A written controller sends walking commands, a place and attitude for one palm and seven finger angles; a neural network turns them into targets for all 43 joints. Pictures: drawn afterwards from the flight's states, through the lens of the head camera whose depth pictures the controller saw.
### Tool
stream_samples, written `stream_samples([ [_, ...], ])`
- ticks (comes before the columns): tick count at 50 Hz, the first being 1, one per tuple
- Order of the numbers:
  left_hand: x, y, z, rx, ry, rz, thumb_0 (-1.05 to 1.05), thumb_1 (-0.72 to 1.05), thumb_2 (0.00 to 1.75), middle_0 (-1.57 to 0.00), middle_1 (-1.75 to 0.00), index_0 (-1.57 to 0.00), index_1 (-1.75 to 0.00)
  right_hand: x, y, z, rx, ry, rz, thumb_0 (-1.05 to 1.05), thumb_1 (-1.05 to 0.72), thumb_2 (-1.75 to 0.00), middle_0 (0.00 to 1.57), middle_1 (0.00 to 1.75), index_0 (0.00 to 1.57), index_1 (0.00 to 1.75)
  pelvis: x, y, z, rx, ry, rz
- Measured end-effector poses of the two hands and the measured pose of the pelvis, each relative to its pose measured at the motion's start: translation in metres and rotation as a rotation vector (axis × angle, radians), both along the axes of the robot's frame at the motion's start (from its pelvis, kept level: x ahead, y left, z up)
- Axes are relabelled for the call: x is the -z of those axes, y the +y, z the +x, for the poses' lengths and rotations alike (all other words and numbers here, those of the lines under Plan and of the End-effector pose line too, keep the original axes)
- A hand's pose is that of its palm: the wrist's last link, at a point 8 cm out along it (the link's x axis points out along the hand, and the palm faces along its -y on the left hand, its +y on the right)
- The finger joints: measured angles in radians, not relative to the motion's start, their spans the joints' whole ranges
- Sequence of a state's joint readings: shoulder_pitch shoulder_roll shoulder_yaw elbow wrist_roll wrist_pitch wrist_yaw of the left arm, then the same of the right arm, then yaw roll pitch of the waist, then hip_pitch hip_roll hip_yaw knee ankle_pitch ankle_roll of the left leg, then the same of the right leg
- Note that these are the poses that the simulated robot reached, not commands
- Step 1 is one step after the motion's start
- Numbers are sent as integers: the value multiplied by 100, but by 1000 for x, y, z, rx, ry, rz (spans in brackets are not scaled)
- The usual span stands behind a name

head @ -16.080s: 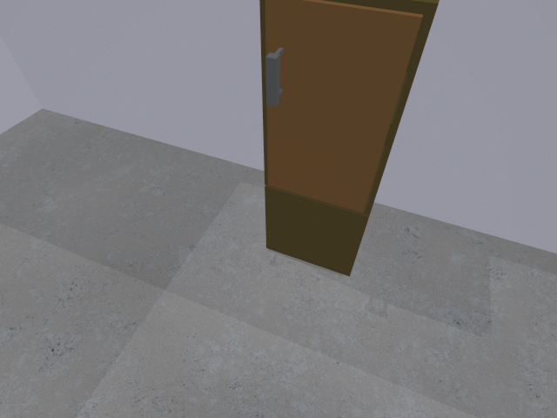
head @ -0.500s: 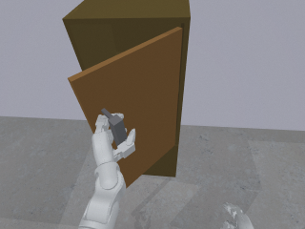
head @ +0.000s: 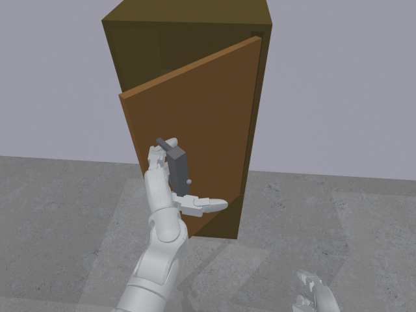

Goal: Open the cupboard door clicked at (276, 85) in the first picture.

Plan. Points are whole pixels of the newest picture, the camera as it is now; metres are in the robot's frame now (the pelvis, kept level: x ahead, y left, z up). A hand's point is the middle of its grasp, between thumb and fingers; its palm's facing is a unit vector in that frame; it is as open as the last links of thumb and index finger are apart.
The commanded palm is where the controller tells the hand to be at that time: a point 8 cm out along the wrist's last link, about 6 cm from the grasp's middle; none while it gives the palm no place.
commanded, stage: open thumb and fingers to let go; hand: left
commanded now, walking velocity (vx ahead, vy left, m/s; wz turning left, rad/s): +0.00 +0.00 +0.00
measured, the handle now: (171, 167) +0.37 +0.10 +0.09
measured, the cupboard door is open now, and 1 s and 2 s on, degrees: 49 49 49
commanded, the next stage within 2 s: slide the hand sideways off the handle in 0.06 s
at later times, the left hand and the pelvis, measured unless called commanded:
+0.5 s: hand (182, 193) +0.30 +0.07 +0.10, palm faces -0.10 -0.99 +0.04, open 16.4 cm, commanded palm +0.27 +0.12 +0.09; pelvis -0.02 +0.01 +0.00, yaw +0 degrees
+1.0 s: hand (161, 220) +0.25 +0.10 +0.09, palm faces -0.03 -1.00 -0.03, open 16.3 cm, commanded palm +0.22 +0.16 +0.09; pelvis +0.01 -0.01 +0.00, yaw +0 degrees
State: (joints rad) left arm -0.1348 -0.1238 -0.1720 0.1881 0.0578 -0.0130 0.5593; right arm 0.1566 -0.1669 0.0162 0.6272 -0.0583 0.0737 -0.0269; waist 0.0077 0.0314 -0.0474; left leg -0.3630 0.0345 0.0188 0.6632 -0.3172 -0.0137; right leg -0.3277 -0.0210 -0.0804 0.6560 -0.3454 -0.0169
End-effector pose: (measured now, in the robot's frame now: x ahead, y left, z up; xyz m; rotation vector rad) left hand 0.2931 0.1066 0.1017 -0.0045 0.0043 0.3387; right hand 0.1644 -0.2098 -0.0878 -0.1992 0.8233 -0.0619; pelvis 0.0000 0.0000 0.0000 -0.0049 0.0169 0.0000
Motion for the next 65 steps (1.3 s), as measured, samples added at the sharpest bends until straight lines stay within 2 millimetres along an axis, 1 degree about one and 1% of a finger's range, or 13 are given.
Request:
stream_samples([
  [5,0,-5,0,10,0,13,-1,-49,30,-25,-60,-24,-61,3,8,-4,-5,15,9,1,-90,-90,20,30,20,30,1,5,-3,0,0,-2],
  [10,1,-2,0,6,-2,30,-1,-49,30,-32,-54,-30,-55,8,14,-8,-23,44,8,1,-90,-90,20,30,20,30,3,7,-8,-6,4,-2],
  [12,2,4,-1,98,-24,63,-1,-49,30,-32,-50,-26,-52,9,15,-11,-28,52,4,1,-90,-90,20,30,20,30,3,7,-10,-9,6,2],
  [16,5,19,-2,346,-36,158,-1,-49,30,-26,-42,-16,-43,9,13,-19,-13,37,-4,1,-90,-90,20,30,20,30,4,8,-13,-14,-2,1],
  [18,4,23,-2,437,-24,142,-1,-49,30,-23,-39,-13,-39,9,11,-22,-2,18,-2,1,-90,-90,20,30,20,30,3,9,-15,-17,-12,-4],
  [20,4,24,-1,479,-8,86,-1,-50,30,-21,-36,-12,-37,9,10,-24,8,-4,1,1,-90,-90,20,30,20,30,3,11,-16,-17,-20,-5],
  [25,5,20,-4,438,-8,-31,-1,-50,30,-17,-32,-13,-33,2,8,-24,7,-55,16,1,-90,-90,20,30,20,30,1,11,-16,-5,-18,3],
  [31,6,17,-17,414,-41,16,-1,-50,30,-13,-30,-13,-31,-8,6,-18,-13,-98,34,1,-90,-90,20,30,20,30,0,6,-12,13,-15,9],
  [37,8,28,-29,412,-14,41,-1,-50,30,-14,-30,-14,-30,-12,-1,-6,-12,-116,33,1,-90,-90,20,30,20,30,-2,-1,-4,18,-20,8],
  [45,5,46,-49,366,-14,34,-1,-50,30,-15,-30,-15,-30,-18,-10,19,-35,-160,26,1,-90,-90,20,30,20,30,-2,-9,8,6,-13,9],
  [52,8,52,-64,375,9,39,-1,-50,30,-15,-30,-15,-30,-21,-15,36,-48,-204,23,1,-90,-90,20,30,20,30,0,-14,17,-2,1,11],
  [58,7,62,-77,357,6,46,-1,-50,30,-15,-30,-15,-30,-21,-17,42,-50,-226,22,1,-90,-90,20,30,20,30,2,-17,21,-8,10,11],
  [65,7,75,-94,354,9,60,-1,-50,30,-15,-30,-15,-30,-17,-19,38,-50,-232,18,1,-90,-90,20,30,20,30,5,-18,22,-14,19,9],
])
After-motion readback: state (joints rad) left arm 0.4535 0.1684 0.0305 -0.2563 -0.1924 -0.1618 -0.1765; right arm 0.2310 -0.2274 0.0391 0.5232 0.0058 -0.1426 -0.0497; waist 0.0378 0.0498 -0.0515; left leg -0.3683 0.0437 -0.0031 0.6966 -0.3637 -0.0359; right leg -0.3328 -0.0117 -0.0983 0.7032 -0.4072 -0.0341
